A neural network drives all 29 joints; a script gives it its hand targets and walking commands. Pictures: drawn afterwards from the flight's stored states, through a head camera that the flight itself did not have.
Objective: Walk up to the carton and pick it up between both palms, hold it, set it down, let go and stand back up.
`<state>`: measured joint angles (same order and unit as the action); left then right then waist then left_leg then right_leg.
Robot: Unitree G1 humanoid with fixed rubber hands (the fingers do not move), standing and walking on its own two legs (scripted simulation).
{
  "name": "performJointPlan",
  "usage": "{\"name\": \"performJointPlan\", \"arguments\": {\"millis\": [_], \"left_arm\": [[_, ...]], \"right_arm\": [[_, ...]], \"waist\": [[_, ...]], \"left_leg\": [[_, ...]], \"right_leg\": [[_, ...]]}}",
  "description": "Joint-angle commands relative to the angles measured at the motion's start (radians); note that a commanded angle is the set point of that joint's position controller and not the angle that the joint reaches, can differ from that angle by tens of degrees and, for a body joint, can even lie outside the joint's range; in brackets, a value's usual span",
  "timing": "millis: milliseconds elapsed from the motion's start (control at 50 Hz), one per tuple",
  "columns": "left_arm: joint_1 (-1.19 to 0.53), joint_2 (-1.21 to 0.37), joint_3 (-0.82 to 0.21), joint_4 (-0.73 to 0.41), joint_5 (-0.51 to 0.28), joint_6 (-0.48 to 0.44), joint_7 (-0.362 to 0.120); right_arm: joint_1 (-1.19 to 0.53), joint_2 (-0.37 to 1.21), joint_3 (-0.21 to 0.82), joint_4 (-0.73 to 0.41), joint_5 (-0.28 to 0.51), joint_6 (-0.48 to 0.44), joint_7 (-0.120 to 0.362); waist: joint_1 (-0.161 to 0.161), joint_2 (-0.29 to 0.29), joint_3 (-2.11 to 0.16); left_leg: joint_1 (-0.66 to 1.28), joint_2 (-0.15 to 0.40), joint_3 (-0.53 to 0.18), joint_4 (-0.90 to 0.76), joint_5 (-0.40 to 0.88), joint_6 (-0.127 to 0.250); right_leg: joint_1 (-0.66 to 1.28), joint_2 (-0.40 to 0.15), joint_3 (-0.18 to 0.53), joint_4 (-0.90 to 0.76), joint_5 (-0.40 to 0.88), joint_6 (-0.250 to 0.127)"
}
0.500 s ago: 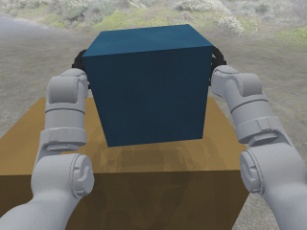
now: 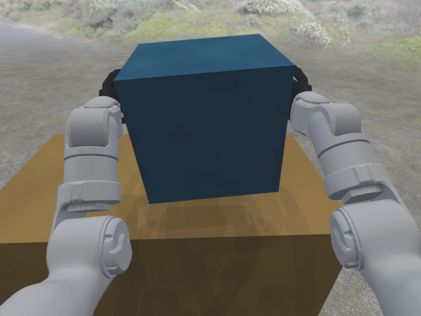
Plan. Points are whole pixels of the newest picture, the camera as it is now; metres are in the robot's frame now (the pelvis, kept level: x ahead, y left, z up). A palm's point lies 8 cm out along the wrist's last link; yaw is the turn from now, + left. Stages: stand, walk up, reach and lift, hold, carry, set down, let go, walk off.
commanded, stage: hold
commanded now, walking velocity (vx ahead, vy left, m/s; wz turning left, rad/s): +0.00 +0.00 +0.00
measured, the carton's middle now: (206, 115) +0.39 +0.00 +0.28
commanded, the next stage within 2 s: none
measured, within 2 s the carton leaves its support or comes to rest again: neither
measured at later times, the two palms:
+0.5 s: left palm (110, 108) +0.36 +0.16 +0.31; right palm (301, 103) +0.36 -0.17 +0.32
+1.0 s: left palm (112, 106) +0.37 +0.16 +0.31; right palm (303, 101) +0.36 -0.17 +0.32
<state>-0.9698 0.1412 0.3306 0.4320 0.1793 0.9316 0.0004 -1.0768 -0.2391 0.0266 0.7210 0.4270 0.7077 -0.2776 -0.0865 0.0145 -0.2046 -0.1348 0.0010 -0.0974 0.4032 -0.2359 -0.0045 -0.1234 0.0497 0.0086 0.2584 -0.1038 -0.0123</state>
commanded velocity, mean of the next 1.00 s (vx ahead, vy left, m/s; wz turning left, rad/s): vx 0.00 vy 0.00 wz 0.00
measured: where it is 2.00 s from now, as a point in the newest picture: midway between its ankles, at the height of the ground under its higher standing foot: outside the picture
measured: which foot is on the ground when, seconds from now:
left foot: down 0.00-1.00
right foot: down 0.00-1.00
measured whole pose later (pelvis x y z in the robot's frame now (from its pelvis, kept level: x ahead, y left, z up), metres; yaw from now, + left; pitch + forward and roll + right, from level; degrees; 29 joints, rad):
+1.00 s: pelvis -0.01 -0.01 +0.00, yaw +0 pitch -1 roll -2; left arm -1.02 0.16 0.33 0.54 0.17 0.90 0.00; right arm -1.12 -0.24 0.02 0.79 0.41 0.71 -0.27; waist -0.08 0.02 -0.22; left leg -0.15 0.00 -0.11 0.40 -0.22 -0.01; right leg -0.14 0.06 0.01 0.26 -0.10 -0.02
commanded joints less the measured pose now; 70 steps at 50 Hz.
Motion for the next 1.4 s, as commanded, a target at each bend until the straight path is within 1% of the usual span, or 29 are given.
{"name": "performJointPlan", "arguments": {"millis": [0,20,80,160,180,240,280,300,320,360,380,420,440,500,520,540,560,620,660,780,900,980,1000,1080,1160,1180,1240,1340,1380], "left_arm": [[-0.819,-0.615,-0.350,-0.192,-0.209,-0.097,-0.149],[-0.819,-0.619,-0.356,-0.194,-0.208,-0.097,-0.149],[-0.815,-0.620,-0.352,-0.195,-0.207,-0.095,-0.149],[-0.822,-0.627,-0.356,-0.192,-0.209,-0.097,-0.149],[-0.821,-0.630,-0.360,-0.196,-0.209,-0.096,-0.148],[-0.823,-0.630,-0.352,-0.193,-0.208,-0.098,-0.146],[-0.824,-0.622,-0.345,-0.175,-0.206,-0.097,-0.148],[-0.828,-0.621,-0.347,-0.172,-0.207,-0.098,-0.149],[-0.828,-0.617,-0.343,-0.170,-0.209,-0.100,-0.150],[-0.839,-0.617,-0.341,-0.168,-0.205,-0.102,-0.149],[-0.839,-0.617,-0.339,-0.169,-0.207,-0.103,-0.148],[-0.838,-0.614,-0.335,-0.154,-0.209,-0.105,-0.149],[-0.835,-0.614,-0.334,-0.149,-0.203,-0.104,-0.150],[-0.841,-0.612,-0.329,-0.135,-0.205,-0.107,-0.153],[-0.840,-0.616,-0.331,-0.120,-0.203,-0.106,-0.154],[-0.845,-0.614,-0.324,-0.116,-0.202,-0.107,-0.153],[-0.849,-0.609,-0.322,-0.112,-0.203,-0.109,-0.154],[-0.858,-0.607,-0.311,-0.101,-0.209,-0.115,-0.151],[-0.858,-0.608,-0.315,-0.097,-0.212,-0.117,-0.150],[-0.864,-0.608,-0.314,-0.095,-0.213,-0.122,-0.149],[-0.875,-0.603,-0.307,-0.072,-0.215,-0.127,-0.149],[-0.872,-0.601,-0.306,-0.082,-0.215,-0.128,-0.150],[-0.870,-0.601,-0.309,-0.089,-0.216,-0.128,-0.149],[-0.852,-0.597,-0.312,-0.100,-0.218,-0.125,-0.150],[-0.844,-0.601,-0.320,-0.103,-0.220,-0.122,-0.152],[-0.847,-0.603,-0.323,-0.114,-0.219,-0.122,-0.152],[-0.846,-0.610,-0.339,-0.135,-0.223,-0.120,-0.147],[-0.843,-0.619,-0.348,-0.157,-0.226,-0.116,-0.145],[-0.838,-0.626,-0.352,-0.163,-0.224,-0.112,-0.143]], "right_arm": [[-0.856,0.664,0.195,-0.347,0.193,-0.020,0.162],[-0.856,0.662,0.198,-0.349,0.195,-0.021,0.162],[-0.857,0.659,0.201,-0.355,0.197,-0.022,0.163],[-0.863,0.665,0.199,-0.357,0.196,-0.021,0.161],[-0.870,0.665,0.199,-0.367,0.197,-0.022,0.162],[-0.864,0.667,0.199,-0.360,0.195,-0.023,0.162],[-0.873,0.666,0.193,-0.352,0.191,-0.020,0.161],[-0.866,0.661,0.188,-0.342,0.191,-0.019,0.162],[-0.870,0.665,0.188,-0.345,0.187,-0.020,0.162],[-0.875,0.666,0.184,-0.336,0.186,-0.021,0.164],[-0.878,0.669,0.187,-0.337,0.187,-0.021,0.164],[-0.878,0.667,0.182,-0.331,0.184,-0.022,0.163],[-0.880,0.668,0.179,-0.325,0.182,-0.021,0.162],[-0.883,0.662,0.173,-0.311,0.180,-0.022,0.163],[-0.884,0.663,0.172,-0.303,0.177,-0.021,0.164],[-0.889,0.666,0.168,-0.297,0.174,-0.021,0.165],[-0.888,0.667,0.163,-0.288,0.173,-0.020,0.167],[-0.907,0.667,0.166,-0.298,0.175,-0.026,0.168],[-0.913,0.669,0.164,-0.296,0.175,-0.027,0.167],[-0.911,0.672,0.165,-0.296,0.181,-0.025,0.163],[-0.920,0.676,0.155,-0.281,0.174,-0.024,0.163],[-0.926,0.680,0.162,-0.293,0.178,-0.025,0.160],[-0.920,0.680,0.159,-0.299,0.180,-0.025,0.160],[-0.901,0.683,0.174,-0.306,0.189,-0.020,0.152],[-0.894,0.672,0.173,-0.312,0.188,-0.019,0.151],[-0.898,0.675,0.179,-0.322,0.190,-0.020,0.151],[-0.891,0.674,0.182,-0.331,0.196,-0.019,0.149],[-0.889,0.668,0.191,-0.347,0.198,-0.020,0.153],[-0.885,0.668,0.188,-0.341,0.200,-0.020,0.154]], "waist": [[-0.009,0.041,-0.340],[-0.010,0.049,-0.340],[-0.009,0.040,-0.347],[-0.003,0.043,-0.344],[-0.006,0.048,-0.352],[-0.008,0.041,-0.342],[-0.009,0.032,-0.331],[-0.005,0.038,-0.329],[-0.007,0.027,-0.332],[-0.008,0.040,-0.336],[-0.002,0.032,-0.338],[-0.004,0.030,-0.336],[-0.006,0.039,-0.331],[-0.006,0.034,-0.324],[-0.004,0.045,-0.320],[-0.008,0.038,-0.310],[-0.004,0.047,-0.309],[0.001,0.028,-0.324],[0.004,0.027,-0.338],[0.001,0.030,-0.341],[0.000,0.027,-0.330],[0.005,0.023,-0.344],[0.003,0.030,-0.353],[0.002,0.022,-0.358],[0.000,0.027,-0.345],[0.000,0.023,-0.349],[-0.004,0.042,-0.359],[-0.007,0.036,-0.363],[-0.011,0.044,-0.350]], "left_leg": [[-0.048,-0.038,0.020,-0.064,0.277,-0.064],[-0.050,-0.039,0.023,-0.065,0.277,-0.065],[-0.035,-0.041,0.019,-0.059,0.298,-0.066],[-0.043,-0.040,0.021,-0.063,0.280,-0.064],[-0.044,-0.041,0.020,-0.063,0.280,-0.065],[-0.048,-0.041,0.023,-0.061,0.280,-0.063],[-0.050,-0.040,0.022,-0.062,0.262,-0.059],[-0.060,-0.040,0.022,-0.067,0.247,-0.059],[-0.063,-0.041,0.022,-0.068,0.245,-0.056],[-0.068,-0.038,0.024,-0.070,0.236,-0.056],[-0.067,-0.039,0.024,-0.070,0.239,-0.054],[-0.066,-0.040,0.024,-0.068,0.235,-0.054],[-0.066,-0.040,0.023,-0.069,0.234,-0.054],[-0.080,-0.038,0.023,-0.078,0.204,-0.052],[-0.087,-0.039,0.025,-0.084,0.187,-0.052],[-0.089,-0.037,0.024,-0.084,0.181,-0.049],[-0.099,-0.036,0.025,-0.089,0.166,-0.048],[-0.104,-0.035,0.023,-0.085,0.173,-0.047],[-0.094,-0.037,0.022,-0.083,0.182,-0.046],[-0.093,-0.038,0.022,-0.076,0.189,-0.046],[-0.104,-0.039,0.023,-0.083,0.157,-0.041],[-0.101,-0.041,0.022,-0.078,0.176,-0.040],[-0.093,-0.042,0.022,-0.075,0.189,-0.042],[-0.072,-0.046,0.022,-0.063,0.228,-0.045],[-0.080,-0.045,0.018,-0.066,0.212,-0.046],[-0.074,-0.043,0.019,-0.066,0.221,-0.047],[-0.066,-0.045,0.019,-0.060,0.241,-0.054],[-0.056,-0.043,0.015,-0.060,0.258,-0.056],[-0.050,-0.041,0.016,-0.061,0.266,-0.060]], "right_leg": [[0.291,0.029,0.025,0.027,0.220,0.018],[0.295,0.027,0.026,0.027,0.224,0.019],[0.292,0.029,0.026,0.026,0.237,0.018],[0.288,0.026,0.025,0.024,0.220,0.019],[0.291,0.030,0.026,0.025,0.221,0.018],[0.290,0.027,0.026,0.023,0.223,0.018],[0.278,0.029,0.026,0.020,0.204,0.020],[0.278,0.026,0.028,0.020,0.197,0.020],[0.279,0.027,0.027,0.019,0.194,0.019],[0.284,0.027,0.029,0.023,0.192,0.018],[0.282,0.027,0.029,0.021,0.192,0.019],[0.283,0.025,0.029,0.019,0.188,0.018],[0.278,0.023,0.031,0.019,0.186,0.018],[0.279,0.024,0.030,0.018,0.167,0.017],[0.280,0.023,0.028,0.018,0.159,0.019],[0.275,0.025,0.028,0.018,0.150,0.017],[0.277,0.021,0.030,0.019,0.144,0.015],[0.279,0.021,0.032,0.020,0.148,0.016],[0.279,0.022,0.032,0.020,0.154,0.015],[0.272,0.019,0.036,0.017,0.160,0.017],[0.267,0.015,0.039,0.013,0.136,0.018],[0.272,0.017,0.039,0.017,0.154,0.020],[0.278,0.018,0.041,0.016,0.167,0.018],[0.276,0.015,0.042,0.016,0.198,0.022],[0.267,0.015,0.042,0.013,0.181,0.023],[0.272,0.019,0.039,0.016,0.189,0.023],[0.276,0.020,0.040,0.019,0.204,0.021],[0.277,0.024,0.037,0.019,0.212,0.021],[0.270,0.025,0.035,0.018,0.211,0.018]]}}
